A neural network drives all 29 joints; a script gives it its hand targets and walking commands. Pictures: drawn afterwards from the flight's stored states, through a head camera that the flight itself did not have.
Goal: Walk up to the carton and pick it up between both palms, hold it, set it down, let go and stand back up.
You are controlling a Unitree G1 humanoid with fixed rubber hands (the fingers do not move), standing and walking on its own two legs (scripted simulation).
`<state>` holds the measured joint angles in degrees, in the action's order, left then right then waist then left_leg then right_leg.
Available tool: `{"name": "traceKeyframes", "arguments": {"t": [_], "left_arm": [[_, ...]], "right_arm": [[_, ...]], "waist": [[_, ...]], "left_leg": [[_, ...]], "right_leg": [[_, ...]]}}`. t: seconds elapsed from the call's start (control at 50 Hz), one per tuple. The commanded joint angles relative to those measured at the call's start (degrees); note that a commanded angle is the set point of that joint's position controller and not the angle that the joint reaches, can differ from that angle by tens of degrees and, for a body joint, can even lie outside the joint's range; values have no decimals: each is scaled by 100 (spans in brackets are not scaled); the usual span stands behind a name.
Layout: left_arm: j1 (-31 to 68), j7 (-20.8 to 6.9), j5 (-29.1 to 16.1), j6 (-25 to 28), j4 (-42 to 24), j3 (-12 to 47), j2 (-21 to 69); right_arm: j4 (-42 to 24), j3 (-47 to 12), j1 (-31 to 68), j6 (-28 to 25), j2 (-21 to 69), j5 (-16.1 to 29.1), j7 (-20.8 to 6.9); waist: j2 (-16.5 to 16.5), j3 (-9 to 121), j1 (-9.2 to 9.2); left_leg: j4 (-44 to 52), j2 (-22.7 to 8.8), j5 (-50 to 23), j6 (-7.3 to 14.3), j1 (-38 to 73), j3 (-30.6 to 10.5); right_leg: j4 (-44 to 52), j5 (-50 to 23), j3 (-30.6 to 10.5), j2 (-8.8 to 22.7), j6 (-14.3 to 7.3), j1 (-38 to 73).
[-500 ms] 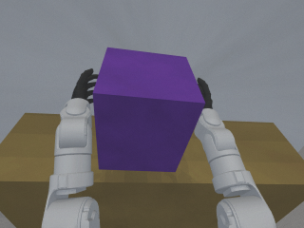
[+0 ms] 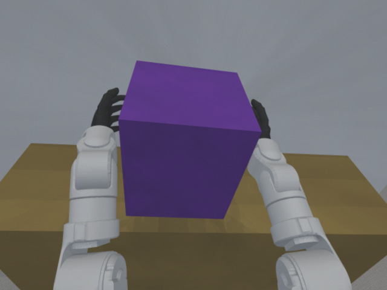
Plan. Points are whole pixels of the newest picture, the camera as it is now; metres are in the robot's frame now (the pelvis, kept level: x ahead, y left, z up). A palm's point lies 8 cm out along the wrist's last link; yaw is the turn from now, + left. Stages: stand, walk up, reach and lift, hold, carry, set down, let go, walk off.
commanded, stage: hold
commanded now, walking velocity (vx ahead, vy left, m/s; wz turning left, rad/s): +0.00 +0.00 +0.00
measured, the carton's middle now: (182, 143) +0.38 +0.01 +0.16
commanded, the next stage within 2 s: set down in 0.72 s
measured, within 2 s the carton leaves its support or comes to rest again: neither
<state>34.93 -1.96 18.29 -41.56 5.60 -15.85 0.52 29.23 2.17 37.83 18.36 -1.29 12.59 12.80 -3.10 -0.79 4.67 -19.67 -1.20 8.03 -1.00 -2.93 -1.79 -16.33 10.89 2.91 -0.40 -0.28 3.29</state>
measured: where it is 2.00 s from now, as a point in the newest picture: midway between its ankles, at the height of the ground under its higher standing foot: outside the picture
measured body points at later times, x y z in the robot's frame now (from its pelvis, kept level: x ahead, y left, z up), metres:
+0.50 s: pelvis +0.00 +0.00 +0.00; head -0.06 +0.03 +0.45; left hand +0.37 +0.16 +0.21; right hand +0.37 -0.14 +0.19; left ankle +0.04 +0.13 -0.75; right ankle -0.01 -0.11 -0.75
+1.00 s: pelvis +0.00 +0.00 +0.00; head -0.06 +0.02 +0.45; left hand +0.37 +0.16 +0.22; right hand +0.37 -0.14 +0.20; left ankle +0.04 +0.13 -0.75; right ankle -0.01 -0.11 -0.75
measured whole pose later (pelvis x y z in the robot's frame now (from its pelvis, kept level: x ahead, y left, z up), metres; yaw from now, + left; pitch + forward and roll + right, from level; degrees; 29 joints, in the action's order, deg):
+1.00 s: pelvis +0.00 +0.00 +0.00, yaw -1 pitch -9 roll -1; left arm 36.9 -2.6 20.0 -36.6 8.4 -17.6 1.9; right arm 31.3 6.0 38.2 13.0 0.4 7.9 10.6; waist -2.7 -0.9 3.2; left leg -19.1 -1.1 8.0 -0.8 -2.0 -1.0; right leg -16.9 11.2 2.4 -0.2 -0.2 3.5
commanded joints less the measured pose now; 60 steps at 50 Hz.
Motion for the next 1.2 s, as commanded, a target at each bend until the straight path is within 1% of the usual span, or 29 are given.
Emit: {"name": "traceKeyframes", "arguments": {"t": [0.0, 0.14, 0.28, 0.58, 0.7, 0.72, 0.78, 0.84, 0.88, 0.98, 1.04, 1.1, 1.18], "left_arm": [[3638, -760, -914, 315, -628, 2865, 3250], [3629, -760, -933, 319, -672, 2890, 3254], [3594, -779, -919, 305, -625, 2848, 3230], [3662, -756, -908, 304, -582, 2839, 3250], [3677, -745, -919, 318, -582, 2859, 3275], [3716, -746, -893, 291, -655, 2903, 3284], [3770, -760, -881, 333, -624, 2862, 3272], [3812, -776, -818, 502, -501, 2743, 3247], [3723, -808, -715, 654, -301, 2567, 3204], [3219, -948, -299, 1056, 315, 2003, 3003], [2923, -1021, -104, 1178, 529, 1793, 2922], [2834, -1042, -83, 1294, 436, 1853, 2953], [2953, -917, -266, 1573, 21, 2313, 3123]], "right_arm": [[-2032, -2287, 4815, -351, 3045, 371, -582], [-2071, -2322, 4800, -343, 3056, 394, -566], [-2075, -2315, 4808, -338, 3051, 375, -565], [-1986, -2233, 4847, -362, 3017, 331, -607], [-2002, -2231, 4865, -379, 3023, 335, -610], [-2048, -2271, 4832, -370, 3049, 397, -609], [-2100, -2217, 4928, -431, 3028, 360, -607], [-2054, -2063, 5016, -653, 3000, 150, -672], [-1922, -1883, 5011, -882, 2941, -78, -752], [-1162, -1248, 4571, -1581, 2610, -808, -1016], [-717, -951, 4221, -1891, 2420, -1124, -1129], [-610, -893, 4077, -2182, 2355, -1257, -1158], [-840, -1171, 4189, -2602, 2376, -1196, -1139]], "waist": [[494, 2154, 49], [498, 2181, 59], [453, 2148, 46], [486, 2153, 46], [510, 2192, 53], [606, 2190, 32], [586, 2181, 17], [554, 2204, -38], [510, 2142, -116], [427, 1613, -291], [370, 1221, -319], [321, 1228, -283], [380, 1847, -233]], "left_leg": [[75, 303, -1337, -1, 1144, 278], [47, 309, -1426, -8, 1178, 270], [78, 308, -1337, 15, 1136, 278], [98, 282, -1270, 10, 1157, 282], [80, 282, -1307, 4, 1182, 279], [33, 287, -1333, -4, 1293, 285], [46, 291, -1242, 4, 1241, 298], [109, 273, -1066, 28, 1237, 329], [190, 254, -890, 63, 1216, 374], [463, 184, -443, 117, 1052, 558], [584, 147, -314, 128, 911, 657], [520, 142, -692, 95, 956, 720], [193, 145, -1826, -39, 1316, 697]], "right_leg": [[253, -1029, 176, -237, 299, -225], [237, -1157, 171, -236, 309, -196], [252, -1108, 166, -229, 313, -192], [269, -903, 187, -244, 279, -274], [264, -921, 189, -247, 275, -289], [259, -972, 187, -253, 263, -223], [255, -920, 202, -242, 280, -262], [263, -755, 249, -224, 270, -329], [286, -588, 291, -206, 251, -359], [366, -125, 429, -152, 176, -308], [404, 31, 487, -125, 145, -219], [394, -210, 534, -127, 144, -102], [286, -1053, 585, -169, 147, 51]]}}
